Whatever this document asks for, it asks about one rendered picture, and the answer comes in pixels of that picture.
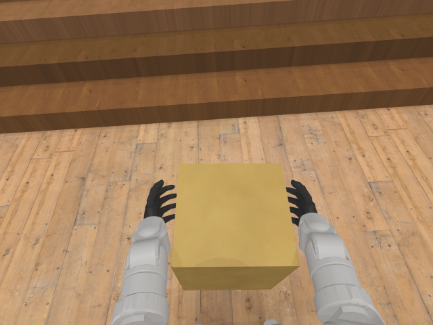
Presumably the robot left hand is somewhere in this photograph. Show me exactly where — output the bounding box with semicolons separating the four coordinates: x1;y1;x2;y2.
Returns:
144;179;177;223

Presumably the robot right hand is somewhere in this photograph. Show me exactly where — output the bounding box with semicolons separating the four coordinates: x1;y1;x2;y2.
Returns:
286;180;318;226

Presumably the carton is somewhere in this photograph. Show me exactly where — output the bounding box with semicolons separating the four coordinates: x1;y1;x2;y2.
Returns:
171;163;300;290

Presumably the left robot forearm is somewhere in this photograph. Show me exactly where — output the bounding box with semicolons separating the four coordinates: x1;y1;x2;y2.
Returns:
110;216;170;325

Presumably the right robot forearm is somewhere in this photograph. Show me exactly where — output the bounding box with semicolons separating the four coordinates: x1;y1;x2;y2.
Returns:
298;213;386;325

